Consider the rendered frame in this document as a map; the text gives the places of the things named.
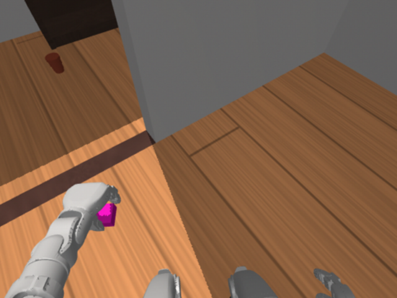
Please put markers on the left robot arm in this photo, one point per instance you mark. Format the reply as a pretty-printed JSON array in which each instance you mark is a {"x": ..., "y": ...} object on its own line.
[{"x": 47, "y": 270}]

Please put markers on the left robot hand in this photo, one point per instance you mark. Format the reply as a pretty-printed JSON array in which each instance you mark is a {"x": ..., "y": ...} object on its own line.
[{"x": 91, "y": 197}]

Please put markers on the right robot hand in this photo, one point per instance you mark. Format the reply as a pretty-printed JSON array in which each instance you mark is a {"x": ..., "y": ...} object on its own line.
[{"x": 333, "y": 284}]

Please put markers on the bookshelf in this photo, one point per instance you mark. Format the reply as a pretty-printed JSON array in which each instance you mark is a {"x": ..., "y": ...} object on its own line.
[{"x": 65, "y": 21}]

